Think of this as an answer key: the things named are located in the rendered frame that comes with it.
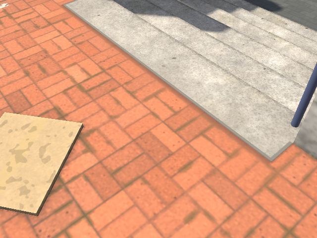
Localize stairs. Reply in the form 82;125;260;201
113;0;317;118

